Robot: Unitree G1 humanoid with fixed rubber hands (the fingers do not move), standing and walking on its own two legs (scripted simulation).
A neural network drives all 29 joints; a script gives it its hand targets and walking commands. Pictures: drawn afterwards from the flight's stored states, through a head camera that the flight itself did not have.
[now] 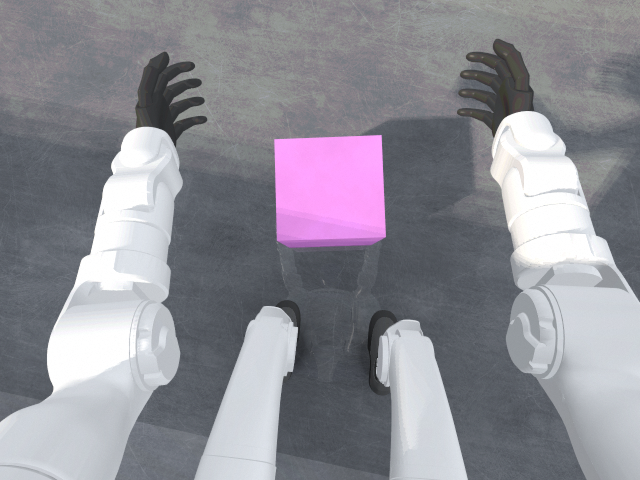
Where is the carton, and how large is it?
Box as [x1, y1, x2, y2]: [274, 135, 385, 247]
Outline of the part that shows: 381,135 274,139 276,225 278,241 289,247 371,244 385,236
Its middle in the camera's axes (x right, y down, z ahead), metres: +0.02 -0.10 +0.87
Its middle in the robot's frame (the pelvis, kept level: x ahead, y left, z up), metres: +0.49 +0.04 -0.51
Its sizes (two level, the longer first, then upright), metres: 0.210 0.200 0.250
